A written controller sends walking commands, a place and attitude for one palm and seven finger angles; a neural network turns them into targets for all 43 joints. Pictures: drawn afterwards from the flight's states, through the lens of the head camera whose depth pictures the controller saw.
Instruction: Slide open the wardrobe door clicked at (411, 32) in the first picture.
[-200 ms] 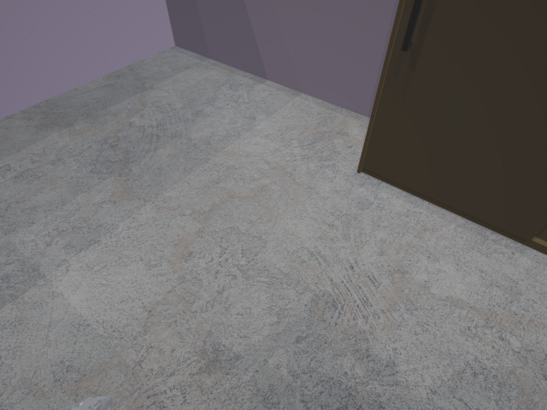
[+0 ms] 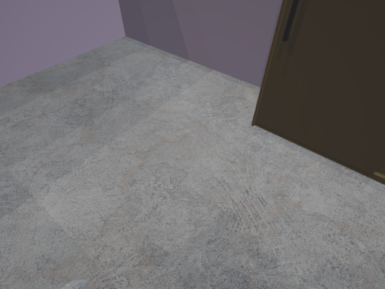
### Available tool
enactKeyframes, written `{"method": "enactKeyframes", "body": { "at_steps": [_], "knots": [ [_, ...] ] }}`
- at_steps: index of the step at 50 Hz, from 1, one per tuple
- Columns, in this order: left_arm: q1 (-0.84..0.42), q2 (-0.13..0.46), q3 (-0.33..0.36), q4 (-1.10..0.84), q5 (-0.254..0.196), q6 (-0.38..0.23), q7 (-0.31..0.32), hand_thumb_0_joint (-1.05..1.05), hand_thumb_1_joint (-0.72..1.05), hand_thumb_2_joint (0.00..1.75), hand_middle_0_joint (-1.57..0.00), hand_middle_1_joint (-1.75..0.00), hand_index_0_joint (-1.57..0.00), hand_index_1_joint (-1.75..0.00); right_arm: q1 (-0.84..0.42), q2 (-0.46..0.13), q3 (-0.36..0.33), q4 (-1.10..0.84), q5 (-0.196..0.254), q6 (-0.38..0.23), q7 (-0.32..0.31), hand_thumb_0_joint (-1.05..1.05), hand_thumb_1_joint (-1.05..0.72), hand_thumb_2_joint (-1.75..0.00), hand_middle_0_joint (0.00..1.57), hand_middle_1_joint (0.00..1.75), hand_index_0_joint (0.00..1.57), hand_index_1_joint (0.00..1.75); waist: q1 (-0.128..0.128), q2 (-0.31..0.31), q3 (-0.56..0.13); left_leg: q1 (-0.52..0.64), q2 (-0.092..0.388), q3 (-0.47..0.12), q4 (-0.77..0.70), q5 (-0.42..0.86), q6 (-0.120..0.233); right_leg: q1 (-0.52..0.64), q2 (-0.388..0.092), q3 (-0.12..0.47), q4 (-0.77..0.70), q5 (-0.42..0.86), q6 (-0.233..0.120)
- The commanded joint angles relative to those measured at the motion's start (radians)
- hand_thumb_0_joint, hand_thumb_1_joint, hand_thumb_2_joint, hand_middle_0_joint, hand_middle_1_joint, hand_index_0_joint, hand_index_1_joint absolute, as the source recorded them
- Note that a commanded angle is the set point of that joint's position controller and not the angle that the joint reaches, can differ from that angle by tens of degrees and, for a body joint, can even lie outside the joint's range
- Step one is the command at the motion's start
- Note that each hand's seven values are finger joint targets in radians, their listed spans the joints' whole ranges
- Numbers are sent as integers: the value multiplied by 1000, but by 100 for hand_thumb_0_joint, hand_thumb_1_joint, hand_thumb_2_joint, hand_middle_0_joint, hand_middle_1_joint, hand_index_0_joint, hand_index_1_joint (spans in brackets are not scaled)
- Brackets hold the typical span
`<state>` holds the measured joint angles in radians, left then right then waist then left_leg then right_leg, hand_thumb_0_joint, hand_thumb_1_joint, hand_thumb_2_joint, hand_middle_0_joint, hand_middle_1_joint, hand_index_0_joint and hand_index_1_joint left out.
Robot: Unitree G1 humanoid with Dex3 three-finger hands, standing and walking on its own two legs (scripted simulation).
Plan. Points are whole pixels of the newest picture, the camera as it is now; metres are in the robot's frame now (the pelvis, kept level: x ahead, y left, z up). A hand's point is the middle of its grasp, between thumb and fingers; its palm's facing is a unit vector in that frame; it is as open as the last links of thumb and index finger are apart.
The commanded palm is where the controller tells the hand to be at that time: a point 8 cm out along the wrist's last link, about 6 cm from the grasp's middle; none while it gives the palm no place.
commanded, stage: stand and wait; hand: left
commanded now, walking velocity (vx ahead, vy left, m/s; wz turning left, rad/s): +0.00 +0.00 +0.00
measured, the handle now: (296, 5) +1.39 -0.45 +0.11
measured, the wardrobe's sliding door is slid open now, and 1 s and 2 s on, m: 0.00 0.00 0.00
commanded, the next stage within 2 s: look at it before walking up in 0.62 s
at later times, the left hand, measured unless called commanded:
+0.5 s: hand out of the picture +0.05 +0.25 -0.15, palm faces -0.03 -0.94 -0.35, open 7.4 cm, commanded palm none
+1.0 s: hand out of the picture +0.07 +0.24 -0.15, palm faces -0.04 -0.94 -0.34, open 7.4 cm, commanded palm none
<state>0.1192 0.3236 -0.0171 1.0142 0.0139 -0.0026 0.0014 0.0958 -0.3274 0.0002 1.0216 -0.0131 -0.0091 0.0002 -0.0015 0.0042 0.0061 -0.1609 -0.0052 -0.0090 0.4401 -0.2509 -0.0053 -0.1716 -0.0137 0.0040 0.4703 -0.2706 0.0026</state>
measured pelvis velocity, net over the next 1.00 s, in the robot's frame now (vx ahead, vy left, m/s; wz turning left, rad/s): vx -0.01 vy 0.00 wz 0.00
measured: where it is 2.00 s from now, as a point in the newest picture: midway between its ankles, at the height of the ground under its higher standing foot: outside the picture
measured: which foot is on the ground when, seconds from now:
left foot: down 0.00-1.00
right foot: down 0.00-1.00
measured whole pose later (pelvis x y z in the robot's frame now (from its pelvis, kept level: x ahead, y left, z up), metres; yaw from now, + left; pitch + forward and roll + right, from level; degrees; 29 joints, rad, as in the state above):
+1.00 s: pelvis -0.01 +0.00 +0.01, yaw +0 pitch -2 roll +0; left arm 0.13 0.34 -0.01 1.08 0.02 -0.01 0.00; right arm 0.12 -0.34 0.00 1.11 -0.01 -0.01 0.00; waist 0.00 0.00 0.03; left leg -0.14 0.01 -0.01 0.37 -0.20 -0.01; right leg -0.15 0.00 0.00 0.39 -0.21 0.00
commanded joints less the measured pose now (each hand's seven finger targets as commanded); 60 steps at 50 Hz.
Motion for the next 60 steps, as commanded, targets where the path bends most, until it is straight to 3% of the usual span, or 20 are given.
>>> {"method": "enactKeyframes", "body": {
  "at_steps": [1, 32, 60],
  "knots": [
    [-46, 221, 56, -56, -3, -23, 14, 0, 90, 90, -20, -30, -20, -30, -47, -205, -48, -54, -3, -27, -16, 0, -90, -90, 20, 30, 20, 30, 1, -10, -54, 21, 110, -76, -63, 230, 39, 11, -103, 91, -81, 231, -40],
    [-27, 225, 52, 11, -3, -22, 9, 0, 90, 90, -20, -30, -20, -30, -21, -218, -38, 27, 3, -25, -12, 0, -90, -90, 20, 30, 20, 30, 5, -15, -12, 6, 118, -96, -127, 126, 33, 1, -104, 108, -157, 98, -35],
    [-25, 228, 51, 10, -2, -27, 10, 0, 90, 90, -20, -30, -20, -30, -34, -220, -38, 27, 6, -24, -12, 0, -90, -90, 20, 30, 20, 30, 4, -9, -38, 50, 124, -83, -122, 196, 29, 25, -106, 105, -155, 209, -34]
  ]
}}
